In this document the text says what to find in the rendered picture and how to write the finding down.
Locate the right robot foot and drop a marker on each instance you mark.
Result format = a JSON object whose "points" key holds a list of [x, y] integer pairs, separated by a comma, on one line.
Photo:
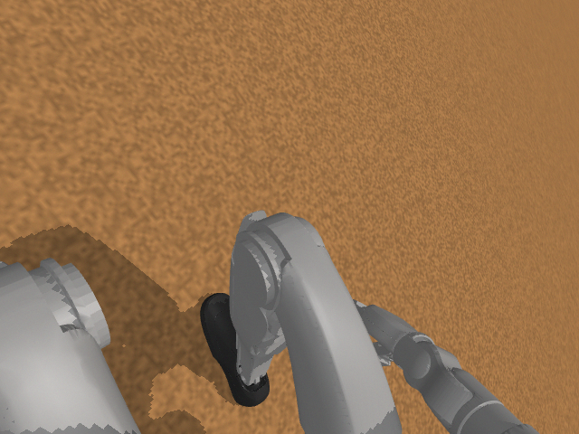
{"points": [[221, 338]]}

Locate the right robot hand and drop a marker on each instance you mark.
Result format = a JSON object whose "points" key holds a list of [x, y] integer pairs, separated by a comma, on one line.
{"points": [[386, 328]]}

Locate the right robot arm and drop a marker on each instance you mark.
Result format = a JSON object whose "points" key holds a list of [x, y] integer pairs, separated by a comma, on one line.
{"points": [[457, 399]]}

